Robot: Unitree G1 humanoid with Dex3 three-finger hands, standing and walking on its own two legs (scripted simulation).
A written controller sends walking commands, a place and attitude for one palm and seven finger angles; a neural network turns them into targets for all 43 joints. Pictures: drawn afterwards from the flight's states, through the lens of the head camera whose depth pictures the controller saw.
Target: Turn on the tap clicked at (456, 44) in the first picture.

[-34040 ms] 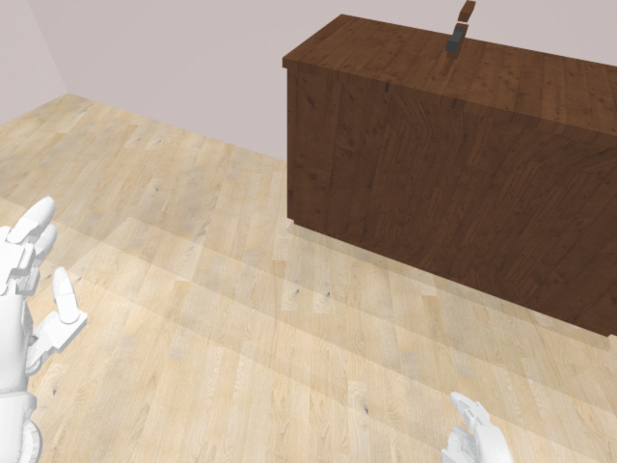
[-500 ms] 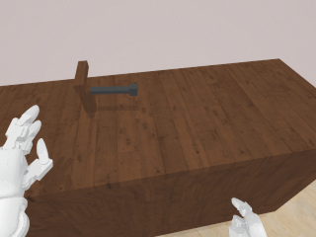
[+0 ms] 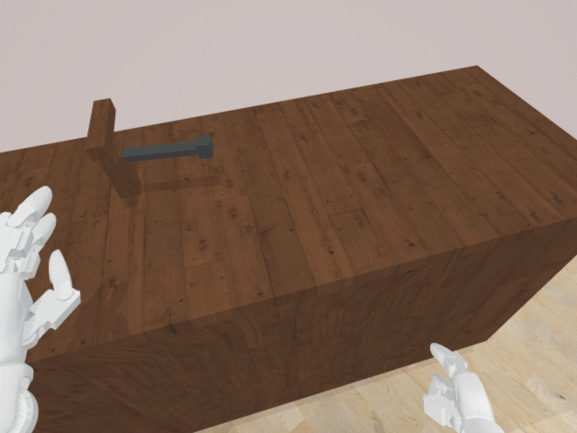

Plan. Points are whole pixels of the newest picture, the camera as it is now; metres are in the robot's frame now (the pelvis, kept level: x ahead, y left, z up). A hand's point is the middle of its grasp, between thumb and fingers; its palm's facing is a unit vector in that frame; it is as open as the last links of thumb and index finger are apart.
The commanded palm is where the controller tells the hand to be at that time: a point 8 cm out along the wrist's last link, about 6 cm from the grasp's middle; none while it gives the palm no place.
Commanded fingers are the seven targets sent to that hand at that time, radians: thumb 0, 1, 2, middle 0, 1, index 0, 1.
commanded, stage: step back with the hand held close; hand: left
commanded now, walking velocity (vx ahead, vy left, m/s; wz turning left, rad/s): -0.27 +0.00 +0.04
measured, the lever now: (204, 146) +0.53 +0.20 +0.10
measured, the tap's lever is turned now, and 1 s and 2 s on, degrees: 82 82 82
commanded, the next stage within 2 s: stop stepping back and stand still in 1.36 s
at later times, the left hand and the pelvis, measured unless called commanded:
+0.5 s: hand (33, 365) +0.15 +0.26 +0.14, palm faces +0.39 -0.82 -0.43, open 7.4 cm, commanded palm +0.10 +0.30 +0.17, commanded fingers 0.00 0.90 0.90 -0.20 -0.30 -0.20 -0.30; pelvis -0.06 +0.02 -0.01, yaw +1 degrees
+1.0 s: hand (50, 394) +0.13 +0.23 +0.14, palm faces +0.35 -0.84 -0.42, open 7.4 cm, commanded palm +0.05 +0.29 +0.17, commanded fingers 0.00 0.90 0.90 -0.20 -0.30 -0.20 -0.30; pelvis -0.09 -0.01 -0.01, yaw +5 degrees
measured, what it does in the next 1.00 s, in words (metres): lifts its left foot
